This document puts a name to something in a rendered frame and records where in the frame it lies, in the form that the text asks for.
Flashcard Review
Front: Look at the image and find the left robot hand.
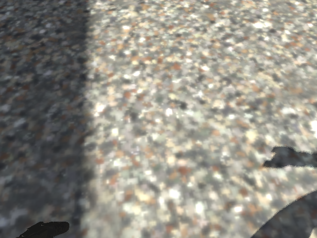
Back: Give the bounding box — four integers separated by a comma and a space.
16, 221, 69, 238

